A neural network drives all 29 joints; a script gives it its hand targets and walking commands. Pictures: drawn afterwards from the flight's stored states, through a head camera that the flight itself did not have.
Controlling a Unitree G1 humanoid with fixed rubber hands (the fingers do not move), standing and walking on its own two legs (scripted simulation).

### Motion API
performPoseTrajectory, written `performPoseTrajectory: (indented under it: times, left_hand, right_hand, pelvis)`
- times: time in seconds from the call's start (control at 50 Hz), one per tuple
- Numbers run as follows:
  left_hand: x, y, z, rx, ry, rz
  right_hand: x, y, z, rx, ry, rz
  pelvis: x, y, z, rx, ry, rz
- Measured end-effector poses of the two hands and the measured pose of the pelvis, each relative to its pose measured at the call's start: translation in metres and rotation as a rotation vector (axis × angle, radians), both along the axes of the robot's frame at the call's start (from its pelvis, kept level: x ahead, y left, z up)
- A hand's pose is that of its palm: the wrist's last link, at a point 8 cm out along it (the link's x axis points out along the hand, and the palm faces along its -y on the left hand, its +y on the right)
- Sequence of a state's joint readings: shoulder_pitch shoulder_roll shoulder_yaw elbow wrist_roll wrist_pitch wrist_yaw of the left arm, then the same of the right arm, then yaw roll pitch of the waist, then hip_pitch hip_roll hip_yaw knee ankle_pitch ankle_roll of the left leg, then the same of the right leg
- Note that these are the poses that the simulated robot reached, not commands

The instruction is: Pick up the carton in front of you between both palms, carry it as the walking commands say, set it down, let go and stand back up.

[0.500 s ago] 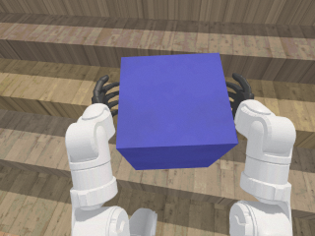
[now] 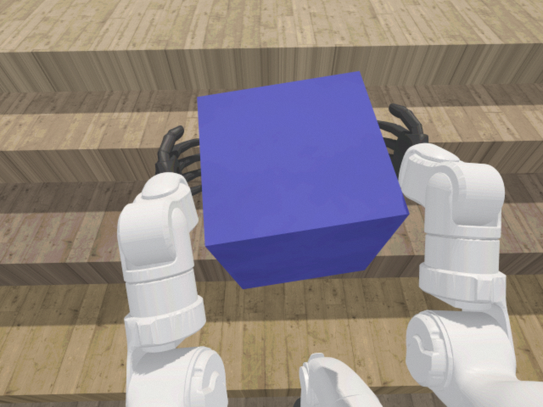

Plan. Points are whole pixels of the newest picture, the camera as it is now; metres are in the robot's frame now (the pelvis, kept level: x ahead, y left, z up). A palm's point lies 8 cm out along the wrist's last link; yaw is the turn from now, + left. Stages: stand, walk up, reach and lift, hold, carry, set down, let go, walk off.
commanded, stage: carry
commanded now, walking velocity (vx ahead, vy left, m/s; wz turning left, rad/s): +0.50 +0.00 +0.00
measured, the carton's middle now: (292, 195) +0.40 -0.04 +0.09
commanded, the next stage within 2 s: none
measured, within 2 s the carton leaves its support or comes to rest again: neither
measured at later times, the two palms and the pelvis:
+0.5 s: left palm out of the picture +0.71 +0.13 +0.38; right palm out of the picture +0.66 -0.17 +0.35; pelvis +0.32 +0.04 +0.21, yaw +1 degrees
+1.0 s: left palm out of the picture +0.91 +0.14 +0.48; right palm out of the picture +0.96 -0.16 +0.48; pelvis +0.58 -0.06 +0.35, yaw +2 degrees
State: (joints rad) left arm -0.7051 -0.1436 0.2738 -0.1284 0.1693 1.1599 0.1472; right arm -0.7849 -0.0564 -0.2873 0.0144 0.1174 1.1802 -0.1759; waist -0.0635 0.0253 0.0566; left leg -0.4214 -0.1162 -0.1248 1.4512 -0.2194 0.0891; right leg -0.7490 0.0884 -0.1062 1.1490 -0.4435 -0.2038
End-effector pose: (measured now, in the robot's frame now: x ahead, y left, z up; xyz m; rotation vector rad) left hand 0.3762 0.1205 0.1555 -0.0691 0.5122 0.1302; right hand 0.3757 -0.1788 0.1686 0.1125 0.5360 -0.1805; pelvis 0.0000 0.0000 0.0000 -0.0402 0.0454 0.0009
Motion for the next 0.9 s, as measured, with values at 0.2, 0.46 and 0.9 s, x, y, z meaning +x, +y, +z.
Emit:
performPoseTrajectory:
  times: [0.2,0.46,0.9]
  left_hand:
    - [0.087,0.11,0.144,0.023,0.029,0.302]
    - [0.31,0.023,0.212,-0.017,0.149,-0.034]
    - [0.508,0.011,0.296,0.002,0.157,0.15]
  right_hand:
    - [0.171,0.118,0.126,0.027,0.01,0.255]
    - [0.272,0.027,0.173,0.049,0.149,-0.089]
    - [0.549,0.014,0.285,0.025,0.14,0.114]
  pelvis:
    - [0.139,-0.009,0.101,0.087,0.004,0.028]
    - [0.3,0.04,0.187,0.09,-0.029,0.023]
    - [0.541,-0.05,0.293,0.007,-0.014,0.007]
